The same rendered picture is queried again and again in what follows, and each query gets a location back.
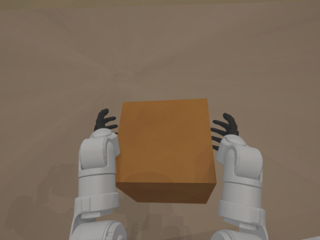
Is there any robot right upper arm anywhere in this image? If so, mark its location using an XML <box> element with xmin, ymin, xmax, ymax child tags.
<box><xmin>210</xmin><ymin>229</ymin><xmax>262</xmax><ymax>240</ymax></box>

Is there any robot left upper arm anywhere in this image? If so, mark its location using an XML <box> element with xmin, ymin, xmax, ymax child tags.
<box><xmin>70</xmin><ymin>220</ymin><xmax>127</xmax><ymax>240</ymax></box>

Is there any right robot hand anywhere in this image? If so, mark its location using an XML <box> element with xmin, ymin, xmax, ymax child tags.
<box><xmin>210</xmin><ymin>113</ymin><xmax>239</xmax><ymax>151</ymax></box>

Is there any robot right forearm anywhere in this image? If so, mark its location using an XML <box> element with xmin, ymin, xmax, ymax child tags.
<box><xmin>216</xmin><ymin>134</ymin><xmax>269</xmax><ymax>240</ymax></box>

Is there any carton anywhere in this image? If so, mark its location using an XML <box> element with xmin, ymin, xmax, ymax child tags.
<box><xmin>115</xmin><ymin>98</ymin><xmax>217</xmax><ymax>204</ymax></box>

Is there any left robot hand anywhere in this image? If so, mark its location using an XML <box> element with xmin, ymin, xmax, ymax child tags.
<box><xmin>94</xmin><ymin>108</ymin><xmax>118</xmax><ymax>135</ymax></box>

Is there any robot left forearm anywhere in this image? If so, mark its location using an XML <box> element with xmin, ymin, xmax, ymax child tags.
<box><xmin>69</xmin><ymin>128</ymin><xmax>121</xmax><ymax>240</ymax></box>

